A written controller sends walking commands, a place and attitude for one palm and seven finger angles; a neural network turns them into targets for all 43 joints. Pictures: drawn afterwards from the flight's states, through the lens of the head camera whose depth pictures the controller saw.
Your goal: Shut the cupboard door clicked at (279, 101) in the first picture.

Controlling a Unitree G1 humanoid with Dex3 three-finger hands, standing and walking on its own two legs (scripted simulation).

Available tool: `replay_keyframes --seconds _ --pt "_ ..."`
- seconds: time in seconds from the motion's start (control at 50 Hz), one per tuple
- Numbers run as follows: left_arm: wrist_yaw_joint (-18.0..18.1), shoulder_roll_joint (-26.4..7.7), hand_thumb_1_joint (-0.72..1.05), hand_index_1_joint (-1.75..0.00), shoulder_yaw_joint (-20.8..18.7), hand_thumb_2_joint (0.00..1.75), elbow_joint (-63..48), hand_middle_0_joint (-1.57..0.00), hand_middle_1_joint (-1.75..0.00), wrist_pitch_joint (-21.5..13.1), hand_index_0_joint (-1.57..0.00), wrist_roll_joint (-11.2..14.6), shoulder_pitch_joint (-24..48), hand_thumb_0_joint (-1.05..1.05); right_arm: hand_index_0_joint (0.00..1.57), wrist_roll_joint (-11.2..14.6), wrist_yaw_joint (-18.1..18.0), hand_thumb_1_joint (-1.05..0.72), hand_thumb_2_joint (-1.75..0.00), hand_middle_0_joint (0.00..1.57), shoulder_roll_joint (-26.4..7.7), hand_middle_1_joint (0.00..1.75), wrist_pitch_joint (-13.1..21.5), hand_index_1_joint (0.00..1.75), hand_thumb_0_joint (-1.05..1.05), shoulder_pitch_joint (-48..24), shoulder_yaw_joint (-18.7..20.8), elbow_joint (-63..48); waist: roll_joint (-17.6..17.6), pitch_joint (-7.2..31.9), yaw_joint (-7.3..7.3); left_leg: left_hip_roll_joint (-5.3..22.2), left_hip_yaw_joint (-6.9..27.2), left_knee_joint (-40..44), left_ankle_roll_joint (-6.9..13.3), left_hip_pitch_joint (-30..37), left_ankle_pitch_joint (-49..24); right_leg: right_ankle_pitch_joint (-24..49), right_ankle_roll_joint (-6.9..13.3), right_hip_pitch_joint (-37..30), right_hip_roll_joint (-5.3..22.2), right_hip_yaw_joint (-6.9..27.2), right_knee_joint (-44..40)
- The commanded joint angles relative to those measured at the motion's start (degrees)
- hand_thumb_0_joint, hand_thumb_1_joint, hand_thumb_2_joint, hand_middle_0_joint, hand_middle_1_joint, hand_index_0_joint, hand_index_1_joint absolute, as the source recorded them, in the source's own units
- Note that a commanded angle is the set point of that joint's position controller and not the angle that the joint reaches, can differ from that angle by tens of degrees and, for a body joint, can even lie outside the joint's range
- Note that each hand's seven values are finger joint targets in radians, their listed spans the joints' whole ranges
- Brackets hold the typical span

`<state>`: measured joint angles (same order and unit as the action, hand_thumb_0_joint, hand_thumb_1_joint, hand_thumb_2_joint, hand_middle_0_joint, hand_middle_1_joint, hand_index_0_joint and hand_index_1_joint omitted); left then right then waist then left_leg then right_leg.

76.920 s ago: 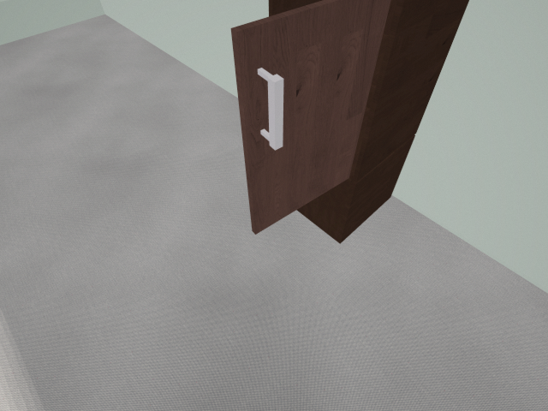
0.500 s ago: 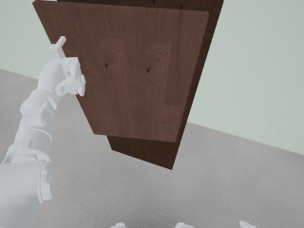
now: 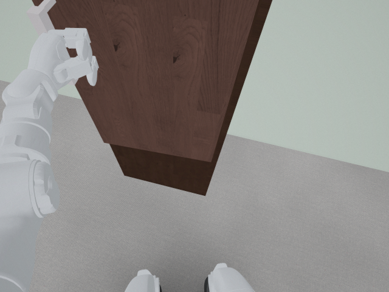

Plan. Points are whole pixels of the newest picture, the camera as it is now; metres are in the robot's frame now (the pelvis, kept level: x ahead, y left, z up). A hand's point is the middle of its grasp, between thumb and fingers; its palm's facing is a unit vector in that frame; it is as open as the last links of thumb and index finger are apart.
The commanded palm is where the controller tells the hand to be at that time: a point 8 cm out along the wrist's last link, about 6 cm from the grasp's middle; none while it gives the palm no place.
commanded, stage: push the door shut along its arc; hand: left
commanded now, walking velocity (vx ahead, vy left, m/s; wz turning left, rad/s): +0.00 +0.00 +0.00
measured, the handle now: (61, 44) +0.59 +0.21 +0.14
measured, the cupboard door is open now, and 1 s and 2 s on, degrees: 4 0 0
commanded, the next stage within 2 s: pull the fist back off the door in 0.72 s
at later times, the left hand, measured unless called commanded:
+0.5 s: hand (108, 47) +0.56 +0.12 +0.15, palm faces -0.39 -0.92 -0.01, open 3.0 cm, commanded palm +0.58 +0.15 +0.14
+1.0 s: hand (110, 45) +0.57 +0.11 +0.15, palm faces -0.01 -1.00 +0.05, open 2.8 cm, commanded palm +0.58 +0.12 +0.14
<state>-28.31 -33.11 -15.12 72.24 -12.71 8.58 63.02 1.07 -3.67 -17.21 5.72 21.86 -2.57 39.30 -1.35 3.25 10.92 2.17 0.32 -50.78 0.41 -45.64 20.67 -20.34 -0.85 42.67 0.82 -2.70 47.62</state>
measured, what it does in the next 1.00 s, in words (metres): stands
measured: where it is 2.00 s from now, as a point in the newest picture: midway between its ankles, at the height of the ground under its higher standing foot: outside the picture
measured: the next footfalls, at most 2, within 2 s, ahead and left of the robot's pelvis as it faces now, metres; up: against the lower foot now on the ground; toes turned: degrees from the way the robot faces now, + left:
none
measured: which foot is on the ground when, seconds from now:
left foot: down 0.00-1.00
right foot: down 0.00-1.00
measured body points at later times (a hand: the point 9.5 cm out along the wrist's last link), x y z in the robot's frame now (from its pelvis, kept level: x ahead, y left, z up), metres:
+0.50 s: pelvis +0.02 +0.00 -0.01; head +0.15 +0.01 +0.42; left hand +0.58 +0.17 +0.15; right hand -0.02 -0.27 -0.11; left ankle +0.04 +0.11 -0.69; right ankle +0.02 -0.13 -0.69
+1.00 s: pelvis +0.00 +0.00 -0.02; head +0.13 +0.02 +0.41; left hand +0.57 +0.17 +0.15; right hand +0.00 -0.27 -0.12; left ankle +0.03 +0.11 -0.69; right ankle +0.02 -0.13 -0.69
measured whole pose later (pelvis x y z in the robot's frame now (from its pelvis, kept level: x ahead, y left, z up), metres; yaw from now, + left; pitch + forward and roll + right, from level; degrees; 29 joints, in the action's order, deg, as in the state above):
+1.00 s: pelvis +0.00 +0.00 -0.02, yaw +1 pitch +22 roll -4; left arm -3.4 -25.3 -15.5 76.1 -9.4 2.9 76.6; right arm -3.1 0.4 -15.3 7.4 23.2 -2.0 40.6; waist -2.0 5.5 11.9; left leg 2.0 3.4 -55.9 -0.2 -55.8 21.8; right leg -21.9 -0.5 51.2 0.8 -5.4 51.6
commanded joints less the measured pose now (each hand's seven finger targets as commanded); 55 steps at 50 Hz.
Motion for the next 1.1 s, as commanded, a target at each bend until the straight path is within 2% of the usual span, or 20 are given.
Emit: replay_keyframes --seconds 0.0,0.12,0.22,0.34,0.38,0.48,0.5,0.54,0.6,0.7,0.78,0.8,0.82,0.84,0.86,0.9,0.92,0.96,1.0,1.08 --pt "-0.8 -11.8 0.9 -1.5 -2.0 0.9 -12.0 -1.3 -1.5 -3.1 -1.3 0.3 32.8 0.0 0.2 0.0 -0.9 -0.9 -0.9 0.2 -11.0 0.3 1.3 0.3 0.0 7.9 4.3 -3.4 -6.3 26.6 2.68 -1.1 3.4 4.6 1.0 23.0 -11.2 9.1 2.1 -0.6 -2.6 0.3 -5.7" --pt "-1.0 -12.3 0.9 -1.5 -1.6 0.9 -9.3 -1.3 -1.5 -1.8 -1.3 -0.8 36.1 0.0 0.2 -0.4 -0.7 -0.9 -0.9 0.2 -11.0 0.3 0.6 0.3 0.0 9.1 4.1 -3.0 -6.9 25.5 3.93 -1.1 3.4 3.2 1.1 21.0 -12.1 9.5 2.0 1.5 -2.9 0.0 -4.8" --pt "-1.0 -15.8 0.9 -1.5 -4.8 0.9 -11.3 -1.3 -1.5 -1.8 -1.3 -1.6 35.9 0.0 0.2 -0.9 -0.4 -0.9 -0.9 0.2 -10.9 0.3 0.0 0.3 0.0 10.5 4.5 -3.5 -8.1 31.6 2.83 -1.1 3.5 1.8 0.9 23.9 -19.0 15.2 2.1 -1.0 -3.2 -0.1 -3.5" --pt "-1.8 -11.8 0.9 -1.5 -1.4 0.9 -10.5 -1.3 -1.5 -0.4 -1.3 -1.7 37.6 0.0 0.2 -1.0 -0.3 -0.9 -0.9 0.2 -10.9 0.3 -1.0 0.3 0.0 11.0 4.9 -3.0 -6.4 28.9 4.58 -1.2 3.0 1.4 1.2 23.3 -18.9 16.1 1.8 0.6 -3.6 -0.3 -4.2" --pt "-1.8 -13.2 0.9 -1.5 -2.2 0.9 -9.9 -1.3 -1.5 -0.2 -1.3 -1.5 39.0 0.0 0.2 -1.0 -0.5 -0.9 -0.9 0.2 -11.1 0.3 -1.2 0.3 0.0 11.2 4.8 -2.5 -6.1 28.7 5.06 -1.3 2.7 0.9 1.4 22.7 -18.9 16.6 1.8 0.6 -3.7 -0.1 -4.2" --pt "-2.5 -10.0 0.9 -1.5 0.3 0.9 -11.4 -1.3 -1.5 -0.2 -1.3 -0.9 42.5 0.0 0.2 -1.3 -0.4 -0.9 -0.9 0.2 -10.9 0.3 -1.0 0.3 0.0 11.3 5.0 -1.2 -9.3 30.7 5.84 -1.1 3.2 0.1 1.3 26.4 -22.0 17.2 2.1 3.0 -4.0 -0.7 -3.5" --pt "-2.7 -8.1 0.9 -1.5 1.7 0.9 -10.1 -1.3 -1.5 0.2 -1.3 -0.8 42.2 0.0 0.2 -1.3 -0.4 -0.9 -0.9 0.2 -10.8 0.3 -1.0 0.3 0.0 10.8 4.9 -1.0 -8.8 29.2 6.16 -1.3 3.1 -0.1 1.3 25.4 -20.4 16.1 2.1 3.9 -4.0 -0.9 -3.6" --pt "-2.7 -8.3 0.9 -1.5 1.7 0.9 -8.8 -1.3 -1.5 0.7 -1.3 -0.6 44.1 0.0 0.2 -1.4 -0.7 -0.9 -0.9 0.2 -11.1 0.3 -0.7 0.3 0.0 11.0 4.7 -0.1 -7.3 27.2 7.05 -1.2 3.0 -0.2 1.6 23.7 -18.4 15.0 2.0 4.4 -4.0 -1.0 -4.0" --pt "-2.8 -6.2 0.9 -1.5 3.5 0.9 -10.3 -1.3 -1.5 0.5 -1.3 -0.4 46.2 0.0 0.2 -1.5 -0.7 -0.9 -0.9 0.2 -11.0 0.3 -0.4 0.3 0.0 10.5 4.8 0.5 -9.4 29.4 7.29 -1.2 3.2 -0.8 1.5 25.7 -19.9 15.4 2.1 5.5 -4.0 -1.3 -3.2" --pt "-2.6 -3.2 0.9 -1.5 5.6 0.9 -9.3 -1.3 -1.5 0.9 -1.3 0.0 48.0 0.0 0.2 -1.4 -1.0 -0.9 -0.9 0.2 -11.1 0.3 0.4 0.3 0.0 9.5 4.5 1.6 -10.3 27.6 8.19 -1.0 3.3 -1.3 1.6 25.4 -17.3 12.2 2.2 8.9 -4.1 -1.8 -2.8" --pt "-2.8 -2.0 0.9 -1.5 6.6 0.9 -11.3 -1.3 -1.5 0.6 -1.3 0.4 50.2 0.0 0.2 -1.2 -1.1 -0.9 -0.9 0.2 -11.2 0.3 1.5 0.3 0.0 9.4 4.6 2.2 -11.3 30.8 8.42 -1.0 3.3 -1.9 1.7 27.9 -18.3 12.3 2.3 9.8 -4.3 -2.1 -2.0" --pt "-2.6 -0.4 0.9 -1.5 7.4 0.9 -9.2 -1.3 -1.5 1.2 -1.3 0.3 49.1 0.0 0.2 -1.2 -1.2 -0.9 -0.9 0.2 -11.0 0.3 1.6 0.3 0.0 8.8 4.4 2.5 -10.9 28.9 8.48 -1.1 3.4 -1.9 1.6 26.5 -16.8 11.1 2.4 10.6 -4.1 -2.3 -2.1" --pt "9.4 -4.5 0.9 -1.5 -5.7 0.9 -9.5 -1.3 -1.5 2.6 -1.3 4.1 51.9 0.0 0.2 -1.4 -0.4 -0.9 -0.9 0.2 -8.4 0.3 2.3 0.3 0.0 12.5 3.6 0.7 -11.4 27.9 6.63 0.2 4.3 -0.4 0.8 19.1 -12.7 8.8 1.6 7.4 -3.3 -0.6 -4.2" --pt "15.5 -2.1 0.9 -1.5 -4.0 0.9 -7.3 -1.3 -1.5 3.5 -1.3 2.2 49.1 0.0 0.2 -1.5 0.6 -0.9 -0.9 0.2 -8.4 0.3 2.5 0.3 0.0 12.6 3.4 0.3 -10.5 27.5 6.6 -0.1 4.2 0.6 0.5 17.1 -10.0 7.2 1.3 6.3 -3.3 -0.6 -3.9" --pt "20.6 -1.1 0.9 -1.5 -4.9 0.9 -7.7 -1.3 -1.5 3.2 -1.3 1.1 48.9 0.0 0.2 -2.1 1.2 -0.9 -0.9 0.2 -8.4 0.3 2.6 0.3 0.0 13.5 3.7 0.3 -5.4 26.7 7.6 0.1 5.2 1.3 0.8 16.2 -8.9 6.7 0.7 5.9 -3.3 -1.1 -4.0" --pt "29.4 2.0 0.9 -1.5 -3.7 0.9 -10.5 -1.3 -1.5 1.2 -1.3 -3.1 50.8 0.0 0.2 -3.7 2.8 -0.9 -0.9 0.2 -7.9 0.3 2.4 0.3 0.0 14.4 4.2 0.0 -7.7 27.4 7.98 -0.4 4.7 1.1 0.6 15.8 -7.7 5.7 0.4 7.1 -2.9 -1.0 -3.7" --pt "31.5 3.2 0.9 -1.5 -1.2 0.9 -10.8 -1.3 -1.5 0.1 -1.3 -6.2 51.3 0.0 0.2 -4.1 3.7 -0.9 -0.9 0.2 -7.9 0.3 2.3 0.3 0.0 14.9 4.5 0.3 -8.6 28.4 8.84 -0.5 4.7 1.0 0.6 16.9 -6.9 5.1 0.5 8.3 -2.8 -1.0 -3.5" --pt "32.2 3.0 0.9 -1.5 1.6 0.9 -10.1 -1.3 -1.5 -2.0 -1.3 -10.3 52.6 0.0 0.2 -4.7 4.6 -0.9 -0.9 0.2 -8.4 0.3 1.8 0.3 0.0 15.8 4.7 0.5 -9.4 27.1 10.05 -0.7 5.0 1.5 0.7 18.1 -5.9 4.4 1.0 9.3 -2.7 -1.0 -3.8" --pt "30.5 3.4 0.9 -1.5 4.4 0.9 -9.5 -1.3 -1.5 -3.3 -1.3 -11.9 53.7 0.0 0.2 -4.5 5.1 -0.9 -0.9 0.2 -8.5 0.3 1.5 0.3 0.0 15.3 4.8 0.3 -11.8 28.2 10.04 -1.1 4.7 1.8 0.6 19.6 -4.8 4.0 1.5 9.4 -2.7 -0.4 -4.4" --pt "25.5 1.6 0.9 -1.5 3.1 0.9 -4.8 -1.3 -1.5 -2.6 -1.3 -8.7 51.0 0.0 0.2 -3.6 4.5 -0.9 -0.9 0.2 -9.2 0.3 0.9 0.3 0.0 14.5 4.3 -0.7 -10.1 26.1 8.95 -1.6 4.4 3.5 0.6 17.7 -1.4 2.7 2.0 6.7 -2.9 -0.2 -5.7"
